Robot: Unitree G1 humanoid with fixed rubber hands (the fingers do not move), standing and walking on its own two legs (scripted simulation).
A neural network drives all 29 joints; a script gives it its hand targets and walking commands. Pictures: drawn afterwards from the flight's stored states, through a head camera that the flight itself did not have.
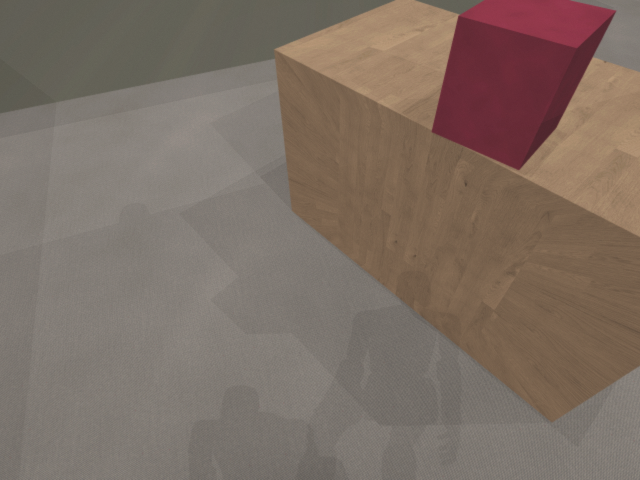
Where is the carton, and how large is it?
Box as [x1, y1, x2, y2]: [432, 0, 615, 169]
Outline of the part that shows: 615,10 570,0 484,0 458,16 432,131 519,169 555,128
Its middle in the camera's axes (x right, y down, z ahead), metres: +0.40 -0.33 +0.81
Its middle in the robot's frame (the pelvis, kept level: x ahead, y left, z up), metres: +0.84 -0.38 +0.06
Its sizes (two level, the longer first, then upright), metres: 0.210 0.200 0.250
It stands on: a pedestal, 0.72 m high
